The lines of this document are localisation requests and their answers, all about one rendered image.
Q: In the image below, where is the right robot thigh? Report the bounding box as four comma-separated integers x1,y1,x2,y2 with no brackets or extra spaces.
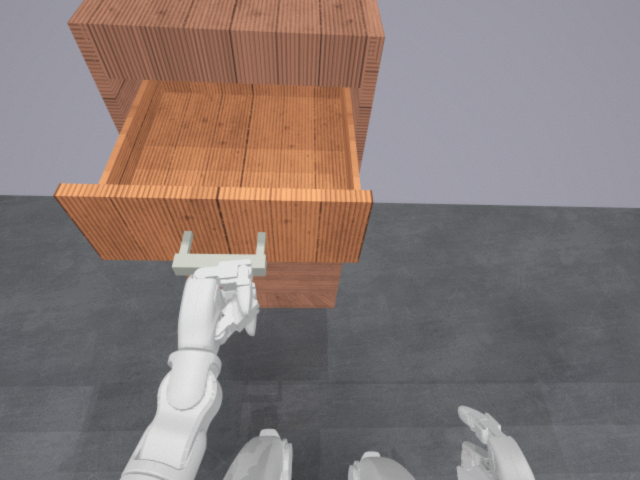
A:
348,457,415,480

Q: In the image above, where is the cabinet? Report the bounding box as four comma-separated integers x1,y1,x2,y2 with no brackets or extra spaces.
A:
67,0,385,308

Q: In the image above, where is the robot thigh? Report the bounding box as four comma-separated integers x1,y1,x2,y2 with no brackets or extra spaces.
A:
223,436,293,480
348,457,415,480

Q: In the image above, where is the robot left hand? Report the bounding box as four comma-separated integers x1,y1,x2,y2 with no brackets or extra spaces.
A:
178,259,259,355

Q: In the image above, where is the handle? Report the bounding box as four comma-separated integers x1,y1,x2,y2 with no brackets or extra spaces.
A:
172,231,267,276

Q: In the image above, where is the robot right hand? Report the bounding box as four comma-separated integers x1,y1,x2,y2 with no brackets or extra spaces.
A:
456,406,535,480

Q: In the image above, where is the drawer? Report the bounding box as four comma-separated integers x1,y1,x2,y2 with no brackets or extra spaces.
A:
53,80,373,263

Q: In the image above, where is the left robot thigh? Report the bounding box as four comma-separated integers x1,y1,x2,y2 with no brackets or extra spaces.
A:
223,436,293,480

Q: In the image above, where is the left robot forearm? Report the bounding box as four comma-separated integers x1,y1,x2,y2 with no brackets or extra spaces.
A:
120,348,222,480

